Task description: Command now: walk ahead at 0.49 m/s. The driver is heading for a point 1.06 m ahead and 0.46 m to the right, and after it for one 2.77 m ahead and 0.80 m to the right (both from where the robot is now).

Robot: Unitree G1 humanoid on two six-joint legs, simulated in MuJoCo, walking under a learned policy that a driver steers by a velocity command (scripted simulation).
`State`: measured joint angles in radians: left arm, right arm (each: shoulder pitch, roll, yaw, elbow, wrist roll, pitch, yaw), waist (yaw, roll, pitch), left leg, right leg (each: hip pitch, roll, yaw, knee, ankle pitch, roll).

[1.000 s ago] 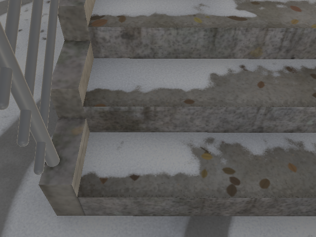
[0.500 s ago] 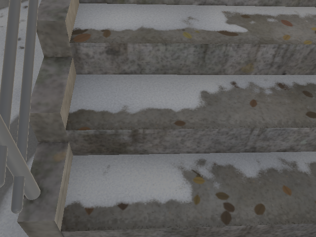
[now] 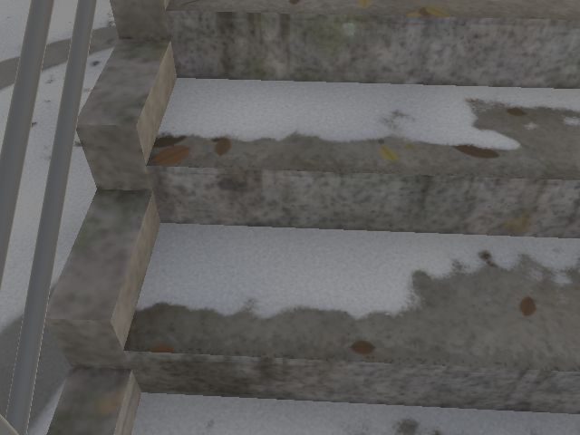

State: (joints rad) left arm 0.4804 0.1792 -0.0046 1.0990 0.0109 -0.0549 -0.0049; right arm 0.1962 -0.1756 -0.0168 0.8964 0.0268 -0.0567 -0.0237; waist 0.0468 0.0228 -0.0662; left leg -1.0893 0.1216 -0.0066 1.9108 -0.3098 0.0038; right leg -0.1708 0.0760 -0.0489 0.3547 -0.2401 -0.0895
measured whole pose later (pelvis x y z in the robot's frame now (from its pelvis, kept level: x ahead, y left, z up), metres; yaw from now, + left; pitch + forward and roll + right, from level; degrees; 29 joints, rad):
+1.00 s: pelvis +0.44 -0.10 +0.14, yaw -29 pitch +2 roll +2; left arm 0.17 0.24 0.08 0.68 -0.02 0.00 -0.04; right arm 0.36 -0.24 -0.06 0.88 0.02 -0.01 -0.04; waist 0.02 -0.02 -0.02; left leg 0.04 0.30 0.33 0.68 -0.34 -0.10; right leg -0.45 -0.07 -0.03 0.72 -0.22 -0.11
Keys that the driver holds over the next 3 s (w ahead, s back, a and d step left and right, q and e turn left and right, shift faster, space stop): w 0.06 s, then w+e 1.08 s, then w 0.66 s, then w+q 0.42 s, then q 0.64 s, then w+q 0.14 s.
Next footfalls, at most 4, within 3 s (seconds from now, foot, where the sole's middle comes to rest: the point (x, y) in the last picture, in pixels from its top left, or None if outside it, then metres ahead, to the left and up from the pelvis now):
0.26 left None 0.37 0.17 -0.61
0.98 right None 0.45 -0.25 -0.61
1.36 left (437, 270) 0.77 -0.24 -0.44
1.74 right None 0.79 -0.58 -0.29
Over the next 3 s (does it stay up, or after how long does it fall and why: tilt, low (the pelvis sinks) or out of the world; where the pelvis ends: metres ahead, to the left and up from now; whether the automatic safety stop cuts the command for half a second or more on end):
stays up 1.19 -0.78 0.64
